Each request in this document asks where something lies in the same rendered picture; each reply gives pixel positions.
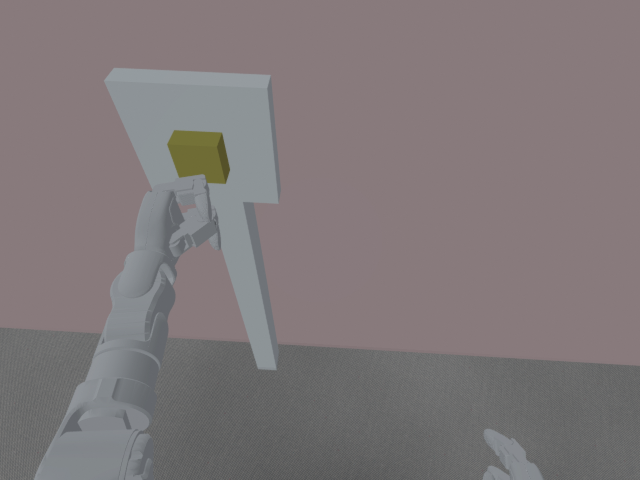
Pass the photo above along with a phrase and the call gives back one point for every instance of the right robot hand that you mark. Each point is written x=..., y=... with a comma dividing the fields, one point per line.
x=512, y=456

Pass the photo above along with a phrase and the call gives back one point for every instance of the button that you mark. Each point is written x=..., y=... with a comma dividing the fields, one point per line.
x=196, y=153

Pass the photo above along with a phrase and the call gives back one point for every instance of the robot left forearm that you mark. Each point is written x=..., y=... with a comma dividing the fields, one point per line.
x=118, y=393

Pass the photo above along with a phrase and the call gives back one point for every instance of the panel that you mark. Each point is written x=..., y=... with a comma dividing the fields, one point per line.
x=154, y=103

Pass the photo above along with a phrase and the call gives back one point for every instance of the left robot upper arm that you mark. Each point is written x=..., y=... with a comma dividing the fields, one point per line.
x=101, y=455

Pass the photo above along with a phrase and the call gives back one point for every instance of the left robot hand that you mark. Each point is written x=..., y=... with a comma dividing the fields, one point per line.
x=162, y=227

